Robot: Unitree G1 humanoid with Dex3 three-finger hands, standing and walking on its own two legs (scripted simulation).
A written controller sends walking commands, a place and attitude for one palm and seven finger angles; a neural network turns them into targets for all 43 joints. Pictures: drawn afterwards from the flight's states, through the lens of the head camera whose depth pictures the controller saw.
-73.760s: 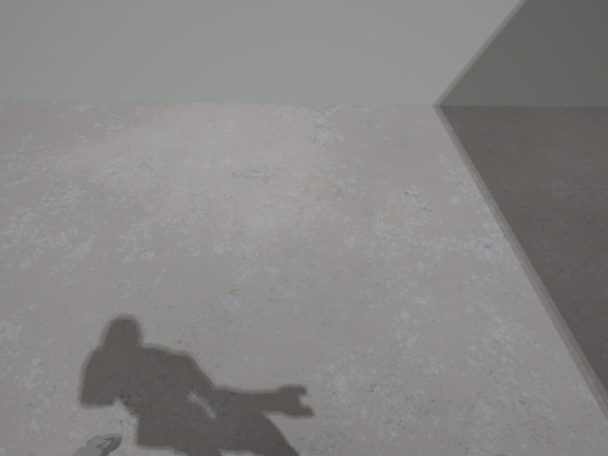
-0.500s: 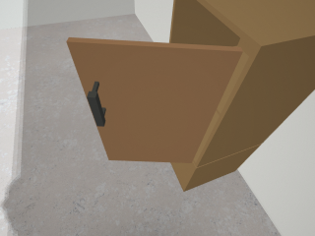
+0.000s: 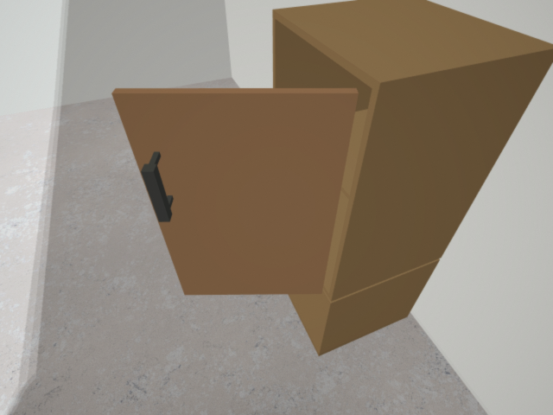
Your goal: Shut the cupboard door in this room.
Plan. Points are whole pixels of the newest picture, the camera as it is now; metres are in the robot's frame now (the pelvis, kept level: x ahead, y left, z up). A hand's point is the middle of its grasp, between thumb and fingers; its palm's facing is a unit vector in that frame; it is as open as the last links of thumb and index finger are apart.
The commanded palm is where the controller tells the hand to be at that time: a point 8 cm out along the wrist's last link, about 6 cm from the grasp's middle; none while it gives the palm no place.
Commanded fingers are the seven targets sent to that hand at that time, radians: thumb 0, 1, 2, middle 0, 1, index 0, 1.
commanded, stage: come to a stop and stand still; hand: left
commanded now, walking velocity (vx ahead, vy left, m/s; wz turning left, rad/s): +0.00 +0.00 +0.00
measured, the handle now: (160, 187) +0.49 +0.23 +0.07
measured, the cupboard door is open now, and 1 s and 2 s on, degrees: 68 68 68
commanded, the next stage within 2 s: look again from close up in 0.22 s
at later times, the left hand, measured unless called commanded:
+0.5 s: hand out of the picture -0.01 +0.19 -0.17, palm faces +0.02 -0.99 -0.15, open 7.4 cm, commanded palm none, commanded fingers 0.00 0.90 0.90 -0.20 -0.30 -0.20 -0.30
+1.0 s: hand out of the picture +0.14 +0.24 -0.09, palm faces +0.21 -0.96 -0.20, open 7.3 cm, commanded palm +0.13 +0.25 -0.06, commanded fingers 0.00 0.90 0.90 -0.31 -0.42 -0.31 -0.42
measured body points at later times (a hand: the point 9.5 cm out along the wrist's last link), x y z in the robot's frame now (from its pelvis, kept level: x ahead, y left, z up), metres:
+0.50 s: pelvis +0.01 +0.02 +0.01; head +0.01 +0.04 +0.46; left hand -0.01 +0.24 -0.16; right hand +0.00 -0.19 -0.15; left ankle +0.04 +0.12 -0.73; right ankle +0.03 -0.10 -0.73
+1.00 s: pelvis +0.02 +0.04 +0.00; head +0.01 +0.05 +0.45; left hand +0.13 +0.29 -0.07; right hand +0.07 -0.20 -0.13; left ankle +0.04 +0.13 -0.73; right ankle +0.03 -0.10 -0.73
